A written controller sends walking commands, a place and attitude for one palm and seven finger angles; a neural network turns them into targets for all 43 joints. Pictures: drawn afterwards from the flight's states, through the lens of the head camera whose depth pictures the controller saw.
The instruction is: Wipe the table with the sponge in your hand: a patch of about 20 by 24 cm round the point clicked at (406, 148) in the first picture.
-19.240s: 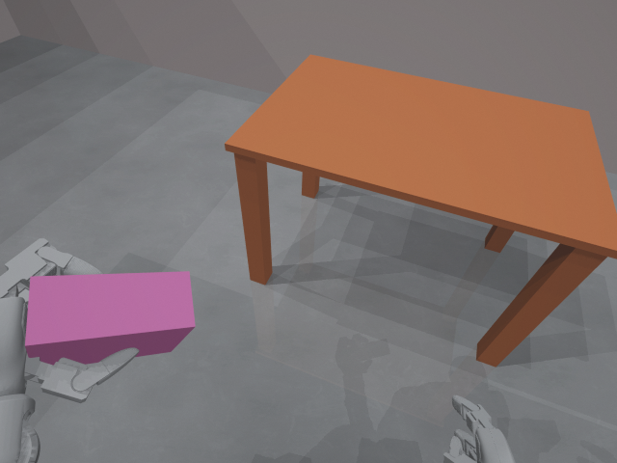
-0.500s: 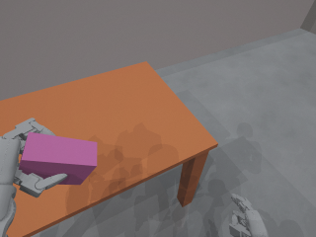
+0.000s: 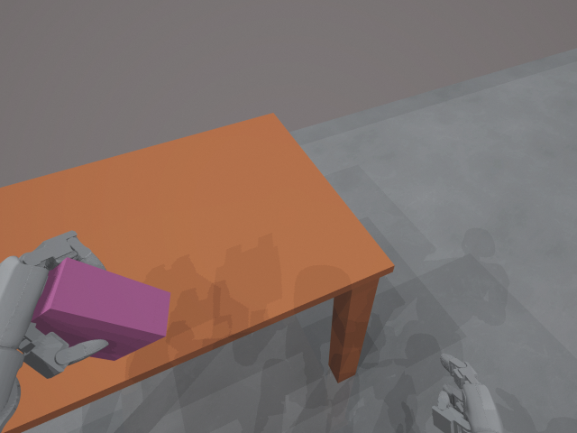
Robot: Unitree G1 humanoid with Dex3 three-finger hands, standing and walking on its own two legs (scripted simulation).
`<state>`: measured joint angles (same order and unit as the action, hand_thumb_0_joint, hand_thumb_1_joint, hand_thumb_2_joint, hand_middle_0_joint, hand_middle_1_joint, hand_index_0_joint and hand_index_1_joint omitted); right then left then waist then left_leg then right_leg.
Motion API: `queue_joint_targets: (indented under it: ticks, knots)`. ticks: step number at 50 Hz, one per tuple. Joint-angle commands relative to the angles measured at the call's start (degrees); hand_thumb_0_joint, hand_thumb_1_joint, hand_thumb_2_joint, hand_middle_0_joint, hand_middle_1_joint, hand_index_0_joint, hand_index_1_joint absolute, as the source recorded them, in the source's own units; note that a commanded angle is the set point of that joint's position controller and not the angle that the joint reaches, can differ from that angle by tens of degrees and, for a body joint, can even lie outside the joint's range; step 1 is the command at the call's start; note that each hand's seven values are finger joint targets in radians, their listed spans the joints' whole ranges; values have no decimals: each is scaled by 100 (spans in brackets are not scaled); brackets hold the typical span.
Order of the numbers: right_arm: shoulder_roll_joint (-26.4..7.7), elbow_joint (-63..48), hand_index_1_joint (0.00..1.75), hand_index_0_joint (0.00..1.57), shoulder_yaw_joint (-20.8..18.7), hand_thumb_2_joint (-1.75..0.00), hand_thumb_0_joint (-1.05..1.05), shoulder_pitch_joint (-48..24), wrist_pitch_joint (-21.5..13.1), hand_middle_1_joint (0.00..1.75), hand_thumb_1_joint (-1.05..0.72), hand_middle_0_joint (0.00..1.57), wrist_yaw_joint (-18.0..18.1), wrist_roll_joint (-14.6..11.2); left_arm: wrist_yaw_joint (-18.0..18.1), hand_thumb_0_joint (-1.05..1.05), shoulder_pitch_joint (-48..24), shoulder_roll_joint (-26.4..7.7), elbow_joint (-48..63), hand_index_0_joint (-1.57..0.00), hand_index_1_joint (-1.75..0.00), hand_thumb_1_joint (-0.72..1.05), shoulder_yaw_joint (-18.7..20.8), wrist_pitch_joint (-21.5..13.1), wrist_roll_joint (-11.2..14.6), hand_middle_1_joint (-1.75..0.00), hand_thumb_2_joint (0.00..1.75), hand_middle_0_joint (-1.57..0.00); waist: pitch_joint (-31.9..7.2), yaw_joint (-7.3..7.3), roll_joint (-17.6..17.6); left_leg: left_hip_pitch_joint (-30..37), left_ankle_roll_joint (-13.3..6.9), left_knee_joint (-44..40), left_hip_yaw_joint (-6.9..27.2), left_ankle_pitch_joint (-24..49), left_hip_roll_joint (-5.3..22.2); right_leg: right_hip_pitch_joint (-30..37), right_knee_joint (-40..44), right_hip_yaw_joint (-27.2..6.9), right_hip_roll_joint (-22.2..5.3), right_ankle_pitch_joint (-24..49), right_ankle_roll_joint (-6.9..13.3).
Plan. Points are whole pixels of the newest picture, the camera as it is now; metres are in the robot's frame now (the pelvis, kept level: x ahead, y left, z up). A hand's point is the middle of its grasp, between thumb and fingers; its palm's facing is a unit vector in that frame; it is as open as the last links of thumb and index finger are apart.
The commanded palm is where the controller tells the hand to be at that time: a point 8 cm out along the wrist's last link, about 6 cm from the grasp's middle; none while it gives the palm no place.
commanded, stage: turn the palm down, sponge in hand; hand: left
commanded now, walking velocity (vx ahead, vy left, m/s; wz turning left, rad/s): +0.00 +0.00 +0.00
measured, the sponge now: (111, 319) +0.21 +0.25 +0.09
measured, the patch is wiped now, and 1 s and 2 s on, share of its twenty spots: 0.00 0.00 0.00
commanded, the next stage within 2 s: move the sponge above the wiping area in 1.46 s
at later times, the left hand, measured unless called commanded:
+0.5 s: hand (53, 307) +0.21 +0.31 +0.12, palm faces +0.20 -0.32 -0.93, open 10.1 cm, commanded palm +0.18 +0.31 +0.17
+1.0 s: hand (51, 311) +0.22 +0.32 +0.10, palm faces +0.04 -0.14 -0.99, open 10.1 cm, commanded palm +0.19 +0.32 +0.17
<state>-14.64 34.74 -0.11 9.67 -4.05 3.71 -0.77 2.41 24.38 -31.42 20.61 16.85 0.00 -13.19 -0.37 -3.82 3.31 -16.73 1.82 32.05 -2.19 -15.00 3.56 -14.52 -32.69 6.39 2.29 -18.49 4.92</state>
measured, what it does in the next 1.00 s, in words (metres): stands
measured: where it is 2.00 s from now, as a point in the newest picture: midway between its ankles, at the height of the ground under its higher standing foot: outside the picture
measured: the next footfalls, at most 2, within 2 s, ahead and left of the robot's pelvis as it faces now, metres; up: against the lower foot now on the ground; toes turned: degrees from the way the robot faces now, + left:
none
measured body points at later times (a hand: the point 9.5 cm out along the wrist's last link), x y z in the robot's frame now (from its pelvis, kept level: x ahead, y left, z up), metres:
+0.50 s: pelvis +0.00 +0.02 +0.00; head +0.00 -0.02 +0.45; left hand +0.20 +0.32 +0.17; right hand +0.22 -0.20 -0.08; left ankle +0.02 +0.15 -0.73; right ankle -0.01 -0.05 -0.73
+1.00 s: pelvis +0.00 +0.04 +0.01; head +0.00 -0.01 +0.46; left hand +0.21 +0.33 +0.15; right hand +0.26 -0.15 -0.06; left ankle +0.02 +0.15 -0.73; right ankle -0.01 -0.05 -0.73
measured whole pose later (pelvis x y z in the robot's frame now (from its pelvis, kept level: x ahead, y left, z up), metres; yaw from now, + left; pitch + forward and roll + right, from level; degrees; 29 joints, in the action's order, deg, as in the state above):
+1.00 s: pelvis +0.00 +0.04 +0.01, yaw +1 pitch -3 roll +0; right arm -14.8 37.4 2.7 0.2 1.4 3.3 -2.5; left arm 2.7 10.3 -27.4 10.1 -3.2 23.6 -47.8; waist 0.5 -7.3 6.3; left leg -9.4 -0.4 23.4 -2.6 -11.2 0.7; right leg -6.8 -23.6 5.9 0.1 -14.2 2.4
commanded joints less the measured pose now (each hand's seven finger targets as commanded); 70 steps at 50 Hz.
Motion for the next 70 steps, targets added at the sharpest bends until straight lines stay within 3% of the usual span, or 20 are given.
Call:
queue_joint_targets:
  ticks: [1, 8, 9, 13, 14, 18, 19, 23, 24, 28, 29, 33, 34, 44, 48, 49, 53, 54, 58, 70]
  knots:
    - [-644, -935, 30, 20, -285, -90, 0, -529, -227, 30, -90, 20, 75, -39, 557, 0, -560, -1347, 798, -120, -160, 10, 1106, -18, -205, -160, 130, -120, -743, -24, -150, 78, -347, 106, -20, 1019, -376, 78, 664, -967, -522, 1606, -620]
    - [-676, -1081, 30, 20, -240, -90, 0, -752, -179, 30, -90, 20, 216, -108, 569, 0, -923, -1559, 1142, -120, -160, 10, 738, 456, -803, -160, 130, -120, -925, -17, -113, 199, -415, 173, 46, 1061, -403, -17, 603, -1075, -462, 1393, -553]
    - [-639, -1138, 30, 20, -227, -90, 0, -773, -185, 30, -90, 20, 227, -105, 566, 0, -965, -1290, 1293, -120, -160, 10, 439, 462, -879, -160, 130, -120, -1020, 10, -18, 255, -438, 143, 29, 1117, -419, 16, 563, -950, -446, 1439, -552]
    - [-667, -1090, 30, 20, -244, -90, 0, -799, -165, 30, -90, 20, 234, -83, 715, 0, -732, -1680, 1289, -120, -160, 10, 773, 584, -1219, -160, 130, -120, -1062, -116, 10, 303, -419, 106, 83, 1308, -398, 70, 508, -920, -389, 1672, -486]
    - [-596, -1144, 30, 20, -211, -90, 0, -841, -153, 30, -90, 20, 232, -96, 732, 0, -781, -1324, 1319, -120, -160, 10, 442, 657, -1260, -160, 130, -120, -1030, -67, 24, 301, -432, 71, 47, 1330, -401, 76, 500, -805, -391, 1684, -498]
    - [-661, -1091, 30, 20, -200, -90, 0, -972, -71, 30, -90, 20, 220, -117, 829, 0, -819, -1541, 1056, -120, -160, 10, 600, 1073, -1561, -160, 130, -120, -918, -182, 90, 302, -383, -109, 98, 1323, -368, 91, 577, -782, -323, 1511, -417]
    - [-616, -1127, 30, 20, -176, -90, 0, -1023, -53, 30, -90, 20, 216, -145, 797, 0, -918, -1197, 1042, -120, -160, 10, 233, 1200, -1604, -160, 130, -120, -895, -106, 66, 315, -386, -145, 62, 1319, -360, 100, 593, -694, -336, 1494, -441]
    - [-647, -1100, 30, 20, -79, -90, 0, -1329, 34, 30, -90, 20, 224, -184, 672, 0, -1216, -1304, 894, -120, -160, 10, 41, 1616, -1951, -160, 130, -120, -758, -160, 179, 426, -373, -405, 162, 1150, -367, 105, 779, -717, -282, 1104, -367]
    - [-600, -1142, 30, 20, -65, -90, 0, -1356, 36, 30, -90, 20, 223, -191, 614, 0, -1358, -958, 999, -120, -160, 10, -343, 1651, -2010, -160, 130, -120, -806, -80, 134, 516, -391, -447, 146, 1171, -350, 144, 794, -613, -296, 1122, -376]
    - [-632, -1062, 30, 20, -16, -90, 0, -1547, 67, 30, -90, 20, 251, -173, 487, 0, -1608, -1232, 932, -120, -160, 10, -322, 1730, -2416, -160, 130, -120, -834, -157, 46, 723, -410, -638, 256, 1095, -366, 229, 984, -689, -246, 921, -320]
    - [-566, -1101, 30, 20, 15, -90, 0, -1564, 66, 30, -90, 20, 253, -184, 456, 0, -1740, -944, 944, -120, -160, 10, -641, 1731, -2477, -160, 130, -120, -824, -109, 49, 749, -419, -679, 238, 1067, -364, 255, 1003, -601, -271, 858, -333]
    - [-606, -945, 30, 20, 29, -90, 0, -1752, 103, 30, -90, 20, 222, -143, 499, 0, -2061, -1337, 743, -120, -160, 10, -358, 1739, -2885, -160, 130, -120, -822, -250, 215, 911, -398, -832, 359, 1104, -389, 362, 1157, -705, -204, 756, -228]
    - [-525, -1004, 30, 20, 36, -90, 0, -1732, 88, 30, -90, 20, 213, -160, 496, 0, -2123, -962, 786, -120, -160, 10, -703, 1744, -2898, -160, 130, -120, -891, -185, 237, 957, -412, -828, 285, 1163, -376, 440, 1130, -588, -239, 837, -252]
    - [-555, -822, 30, 20, 107, -90, 0, -2136, 188, 30, -90, 20, 59, -156, 372, 0, -2610, -798, 223, -120, -160, 10, -1181, 2206, -3555, -160, 130, -120, -848, -292, 165, 1143, -410, -1079, 439, 1347, -429, 672, 1345, -661, -196, 929, -137]
    - [-585, -741, 30, 20, 79, -90, 0, -2294, 236, 30, -90, 20, -13, -138, 331, 0, -2726, -1104, 228, -120, -160, 10, -944, 2286, -3795, -160, 130, -120, -977, -383, 316, 1297, -424, -1111, 527, 1584, -453, 840, 1370, -872, -156, 1130, -47]
    - [-530, -787, 30, 20, 102, -90, 0, -2245, 219, 30, -90, 20, -27, -147, 301, 0, -2779, -802, 204, -120, -160, 10, -1269, 2310, -3840, -160, 130, -120, -1032, -345, 271, 1288, -438, -1067, 465, 1656, -452, 860, 1322, -700, -202, 1200, -90]
    - [-576, -673, 30, 20, 68, -90, 0, -2406, 246, 30, -90, 20, -97, -131, 301, 0, -2869, -1070, 43, -120, -160, 10, -1041, 2385, -4061, -160, 130, -120, -1009, -433, 242, 1369, -443, -1062, 564, 1763, -480, 835, 1386, -935, -153, 1269, -21]
    - [-514, -745, 30, 20, 61, -90, 0, -2283, 209, 30, -90, 20, -98, -167, 285, 0, -2777, -650, 92, -120, -160, 10, -1369, 2387, -3948, -160, 130, -120, -1064, -343, 144, 1340, -472, -1029, 471, 1841, -462, 927, 1297, -733, -201, 1446, -82]
    - [-575, -681, 30, 20, 40, -90, 0, -2390, 218, 30, -90, 20, -112, -155, 276, 0, -2692, -980, 141, -120, -160, 10, -1047, 2369, -3902, -160, 130, -120, -1026, -380, 141, 1395, -459, -1026, 521, 1885, -488, 948, 1371, -995, -167, 1612, -41]
    - [-560, -674, 30, 20, 6, -90, 0, -2245, 215, 30, -90, 20, -128, -188, 265, 0, -2689, -790, 44, -120, -160, 10, -1226, 2409, -3906, -160, 130, -120, -1102, -325, 28, 1379, -476, -963, 468, 2092, -478, 1008, 1284, -869, -238, 1964, -95]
